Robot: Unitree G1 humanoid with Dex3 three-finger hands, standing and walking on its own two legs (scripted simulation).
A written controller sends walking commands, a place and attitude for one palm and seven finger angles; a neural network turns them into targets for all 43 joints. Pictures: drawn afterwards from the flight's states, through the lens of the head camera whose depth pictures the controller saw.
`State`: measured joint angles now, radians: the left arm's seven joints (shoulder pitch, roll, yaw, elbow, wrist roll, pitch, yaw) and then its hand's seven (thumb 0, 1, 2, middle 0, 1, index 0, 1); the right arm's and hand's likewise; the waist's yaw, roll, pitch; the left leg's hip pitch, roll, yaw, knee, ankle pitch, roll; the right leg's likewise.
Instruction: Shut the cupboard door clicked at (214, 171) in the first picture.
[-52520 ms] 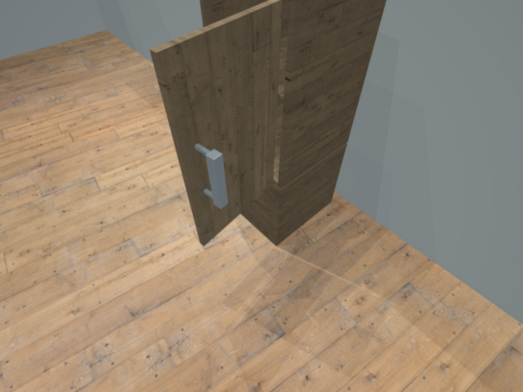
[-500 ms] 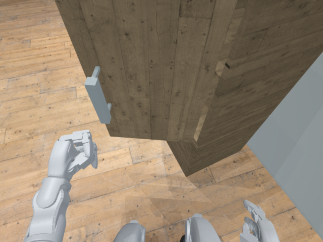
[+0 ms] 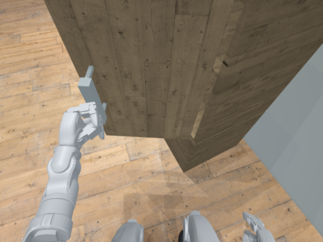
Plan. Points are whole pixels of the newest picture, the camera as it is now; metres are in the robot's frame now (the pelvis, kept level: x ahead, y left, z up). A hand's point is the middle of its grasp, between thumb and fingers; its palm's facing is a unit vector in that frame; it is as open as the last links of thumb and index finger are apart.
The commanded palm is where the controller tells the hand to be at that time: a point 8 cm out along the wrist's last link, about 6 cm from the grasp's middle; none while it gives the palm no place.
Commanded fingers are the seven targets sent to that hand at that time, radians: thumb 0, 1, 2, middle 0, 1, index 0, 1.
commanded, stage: bring the fist close to the handle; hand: left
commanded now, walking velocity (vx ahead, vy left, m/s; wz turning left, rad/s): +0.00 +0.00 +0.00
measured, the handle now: (96, 96) +0.48 +0.19 +0.04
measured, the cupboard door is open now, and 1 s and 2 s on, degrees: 60 55 37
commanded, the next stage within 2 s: push the door shut along its arc in 0.34 s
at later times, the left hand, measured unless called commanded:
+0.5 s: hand (103, 130) +0.37 +0.15 +0.04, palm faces -0.05 -1.00 -0.02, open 3.1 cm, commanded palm +0.35 +0.21 +0.04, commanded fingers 0.00 0.90 0.90 -1.30 -1.50 -1.30 -1.50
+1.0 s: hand (101, 112) +0.42 +0.16 +0.05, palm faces -0.15 -0.99 -0.04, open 3.1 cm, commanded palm +0.42 +0.20 +0.04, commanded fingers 0.00 0.90 0.90 -1.30 -1.50 -1.30 -1.50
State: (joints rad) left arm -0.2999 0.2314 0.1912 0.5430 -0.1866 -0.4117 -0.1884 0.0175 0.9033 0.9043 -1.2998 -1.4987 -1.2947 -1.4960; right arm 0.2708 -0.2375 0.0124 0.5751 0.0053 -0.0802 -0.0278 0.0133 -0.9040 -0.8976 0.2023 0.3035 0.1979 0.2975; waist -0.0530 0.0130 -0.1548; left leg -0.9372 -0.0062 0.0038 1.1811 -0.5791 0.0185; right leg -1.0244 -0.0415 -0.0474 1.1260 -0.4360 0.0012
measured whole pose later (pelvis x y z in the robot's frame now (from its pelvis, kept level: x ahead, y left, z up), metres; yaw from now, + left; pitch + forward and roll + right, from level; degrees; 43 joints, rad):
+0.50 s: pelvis -0.01 -0.01 +0.00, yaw +0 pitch +18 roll +0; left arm -0.34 0.24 0.20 0.64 -0.18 -0.45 -0.21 0.02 0.90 0.90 -1.30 -1.50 -1.30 -1.50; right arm 0.25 -0.25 0.01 0.57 0.01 -0.05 -0.03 0.01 -0.90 -0.90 0.20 0.30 0.20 0.30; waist -0.06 0.01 -0.14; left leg -0.94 -0.01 0.00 1.17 -0.56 0.01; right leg -1.03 -0.04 -0.05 1.12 -0.42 -0.01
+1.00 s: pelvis -0.02 -0.01 -0.01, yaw +1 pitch +21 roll -1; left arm -0.69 0.37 0.24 0.98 -0.19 -0.46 -0.36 0.02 0.89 0.90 -1.33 -1.50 -1.33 -1.50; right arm 0.31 -0.27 0.01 0.63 0.02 -0.04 -0.04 0.01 -0.90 -0.90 0.20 0.30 0.20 0.30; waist -0.09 0.01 -0.13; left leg -1.03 -0.01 -0.02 1.22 -0.55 0.01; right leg -1.11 -0.05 -0.07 1.15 -0.41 -0.01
